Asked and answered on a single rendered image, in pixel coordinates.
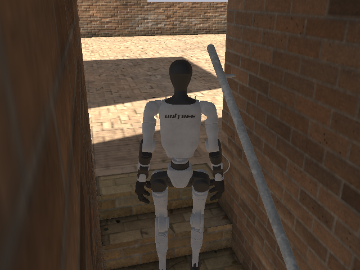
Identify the left robot hand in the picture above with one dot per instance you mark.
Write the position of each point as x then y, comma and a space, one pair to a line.
140, 190

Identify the robot right forearm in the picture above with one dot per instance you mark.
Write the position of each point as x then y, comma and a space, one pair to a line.
216, 163

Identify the robot left shin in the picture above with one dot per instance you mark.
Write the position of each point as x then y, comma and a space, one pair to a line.
161, 240

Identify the robot right upper arm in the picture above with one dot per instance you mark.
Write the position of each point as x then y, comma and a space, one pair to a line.
211, 125

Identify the robot left upper arm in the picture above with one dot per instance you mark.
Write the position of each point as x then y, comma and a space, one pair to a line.
148, 126

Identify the right robot hand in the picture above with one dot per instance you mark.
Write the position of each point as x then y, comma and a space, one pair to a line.
219, 187

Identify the right robot foot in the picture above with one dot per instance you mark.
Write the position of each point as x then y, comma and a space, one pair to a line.
194, 266

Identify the robot left forearm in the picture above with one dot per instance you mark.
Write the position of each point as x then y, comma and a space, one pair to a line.
143, 164

